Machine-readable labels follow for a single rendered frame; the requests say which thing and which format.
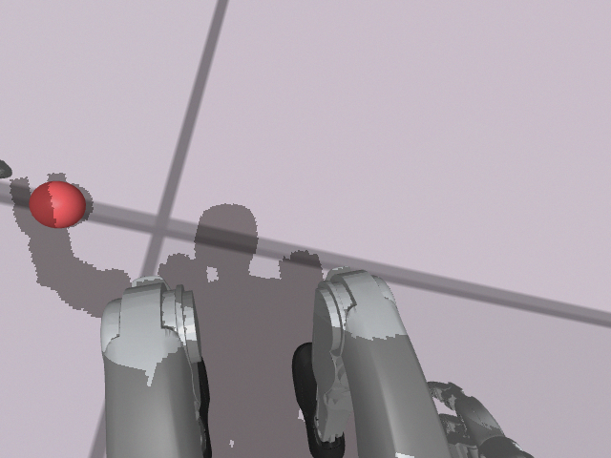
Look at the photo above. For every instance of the right robot arm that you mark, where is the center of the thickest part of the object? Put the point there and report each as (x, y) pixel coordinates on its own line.
(501, 447)

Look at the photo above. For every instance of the right robot hand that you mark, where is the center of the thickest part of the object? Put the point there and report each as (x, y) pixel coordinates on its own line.
(473, 425)

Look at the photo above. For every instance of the right robot foot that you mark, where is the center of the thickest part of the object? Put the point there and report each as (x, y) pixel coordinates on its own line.
(305, 389)

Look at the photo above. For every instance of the ball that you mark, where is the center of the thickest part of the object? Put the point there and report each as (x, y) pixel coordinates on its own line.
(57, 204)

